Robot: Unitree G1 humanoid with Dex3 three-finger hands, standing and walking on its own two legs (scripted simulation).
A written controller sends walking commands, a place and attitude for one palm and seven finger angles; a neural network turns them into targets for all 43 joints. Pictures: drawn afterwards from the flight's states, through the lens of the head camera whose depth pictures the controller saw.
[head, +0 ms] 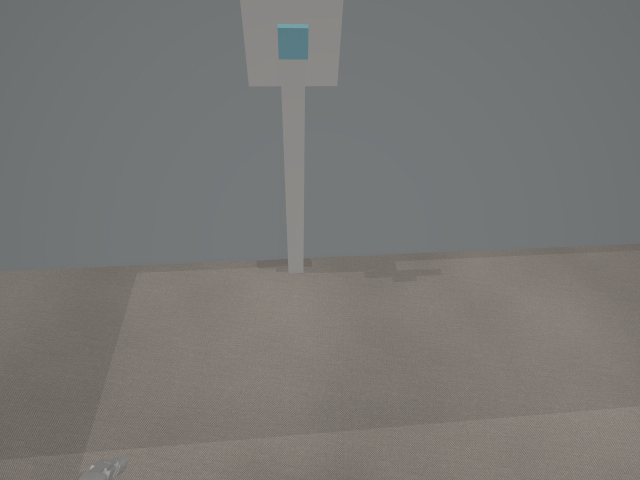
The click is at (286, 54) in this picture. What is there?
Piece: button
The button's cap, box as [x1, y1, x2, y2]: [277, 24, 307, 59]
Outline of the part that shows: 277,24 279,58 307,59 307,24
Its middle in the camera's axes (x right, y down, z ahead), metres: -0.06 -0.44 +0.86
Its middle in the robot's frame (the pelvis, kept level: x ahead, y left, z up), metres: +0.95 +0.12 +0.14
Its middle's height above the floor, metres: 0.90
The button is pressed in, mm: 0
